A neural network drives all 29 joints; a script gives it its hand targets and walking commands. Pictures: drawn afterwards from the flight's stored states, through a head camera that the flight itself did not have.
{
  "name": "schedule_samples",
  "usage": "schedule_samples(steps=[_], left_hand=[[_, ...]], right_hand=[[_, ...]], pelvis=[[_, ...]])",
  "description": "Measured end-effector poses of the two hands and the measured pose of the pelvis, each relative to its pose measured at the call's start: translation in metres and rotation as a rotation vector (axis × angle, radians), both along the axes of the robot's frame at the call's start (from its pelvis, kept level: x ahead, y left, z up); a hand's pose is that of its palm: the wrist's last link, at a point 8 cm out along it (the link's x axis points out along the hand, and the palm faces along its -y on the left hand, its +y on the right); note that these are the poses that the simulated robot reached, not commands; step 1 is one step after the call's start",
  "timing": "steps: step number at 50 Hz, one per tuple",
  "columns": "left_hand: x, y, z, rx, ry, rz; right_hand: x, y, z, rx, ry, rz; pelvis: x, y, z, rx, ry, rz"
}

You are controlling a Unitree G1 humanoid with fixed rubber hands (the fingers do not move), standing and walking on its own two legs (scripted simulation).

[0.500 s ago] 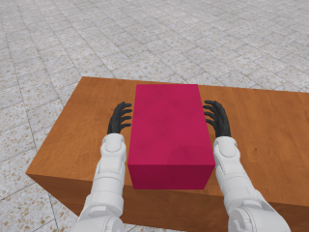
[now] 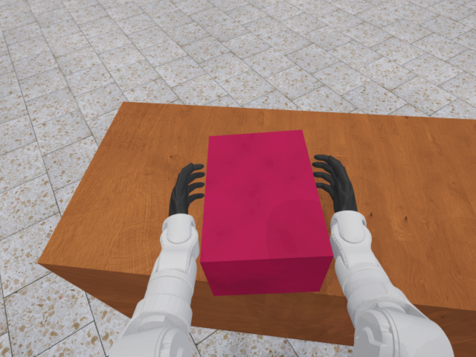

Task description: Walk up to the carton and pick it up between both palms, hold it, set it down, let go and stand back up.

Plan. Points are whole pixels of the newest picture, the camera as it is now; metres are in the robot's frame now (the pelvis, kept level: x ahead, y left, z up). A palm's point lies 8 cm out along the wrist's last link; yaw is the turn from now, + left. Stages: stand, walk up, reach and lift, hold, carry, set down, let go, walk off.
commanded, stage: set down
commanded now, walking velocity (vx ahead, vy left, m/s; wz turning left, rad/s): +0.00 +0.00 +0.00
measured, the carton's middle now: (260, 208) +0.40 +0.00 -0.02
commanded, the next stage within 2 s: none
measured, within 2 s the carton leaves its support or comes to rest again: rests again in 1.12 s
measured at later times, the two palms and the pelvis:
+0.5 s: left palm (190, 217) +0.38 +0.13 -0.02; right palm (340, 205) +0.40 -0.15 +0.00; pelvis +0.00 -0.01 -0.01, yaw +0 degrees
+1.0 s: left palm (193, 219) +0.38 +0.12 -0.02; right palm (341, 212) +0.40 -0.16 -0.02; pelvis -0.01 -0.01 -0.01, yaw +0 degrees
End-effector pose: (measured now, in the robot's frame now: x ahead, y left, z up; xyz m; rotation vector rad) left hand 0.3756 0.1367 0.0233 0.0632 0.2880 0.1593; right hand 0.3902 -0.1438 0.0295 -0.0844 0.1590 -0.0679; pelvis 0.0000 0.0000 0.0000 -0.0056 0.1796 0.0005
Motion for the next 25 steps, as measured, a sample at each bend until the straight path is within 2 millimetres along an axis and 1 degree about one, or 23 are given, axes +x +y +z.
schedule_samples(steps=[12,25], left_hand=[[0.002,-0.004,-0.021,-0.017,0.025,0.017],[0.004,-0.009,-0.039,-0.031,0.035,0.035]], right_hand=[[0.006,-0.003,-0.017,0.0,0.029,0.014],[0.013,-0.008,-0.033,0.003,0.044,0.027]], pelvis=[[0.0,-0.006,-0.003,0.004,0.079,-0.001],[-0.001,-0.012,-0.007,0.011,0.157,0.0]])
